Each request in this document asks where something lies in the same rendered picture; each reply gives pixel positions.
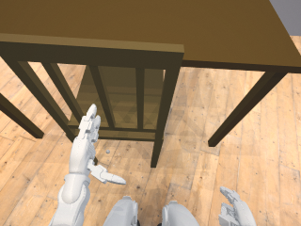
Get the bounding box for robot left forearm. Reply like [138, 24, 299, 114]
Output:
[48, 172, 91, 226]

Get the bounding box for robot right thigh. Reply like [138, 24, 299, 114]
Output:
[162, 203, 199, 226]

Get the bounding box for right robot hand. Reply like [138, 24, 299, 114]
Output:
[218, 186, 257, 226]

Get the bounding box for left robot hand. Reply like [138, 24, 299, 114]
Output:
[69, 104, 126, 185]

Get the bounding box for table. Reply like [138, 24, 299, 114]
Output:
[0, 0, 301, 147]

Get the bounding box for chair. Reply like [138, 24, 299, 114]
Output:
[0, 33, 184, 168]

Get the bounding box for robot left thigh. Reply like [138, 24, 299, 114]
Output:
[103, 199, 138, 226]

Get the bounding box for robot thigh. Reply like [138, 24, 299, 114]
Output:
[162, 203, 199, 226]
[103, 199, 138, 226]

